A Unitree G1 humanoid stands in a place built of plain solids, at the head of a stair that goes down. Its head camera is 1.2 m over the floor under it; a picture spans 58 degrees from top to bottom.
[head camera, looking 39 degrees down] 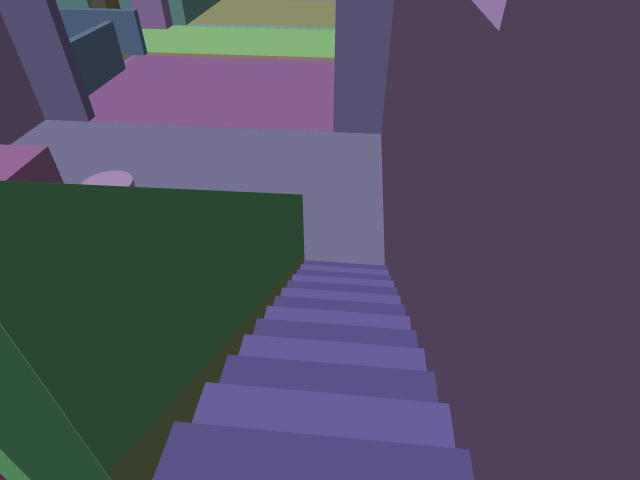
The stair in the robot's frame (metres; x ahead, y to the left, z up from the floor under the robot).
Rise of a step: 0.17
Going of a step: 0.26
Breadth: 0.96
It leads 6 degrees to the right of straight ahead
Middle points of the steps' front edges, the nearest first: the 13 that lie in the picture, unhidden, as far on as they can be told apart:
0.69 0.01 -0.16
0.94 -0.02 -0.33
1.20 -0.04 -0.50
1.45 -0.07 -0.67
1.71 -0.09 -0.83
1.96 -0.12 -1.00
2.22 -0.14 -1.17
2.47 -0.17 -1.33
2.72 -0.19 -1.50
2.98 -0.22 -1.67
3.23 -0.24 -1.84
3.49 -0.27 -2.00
3.74 -0.29 -2.17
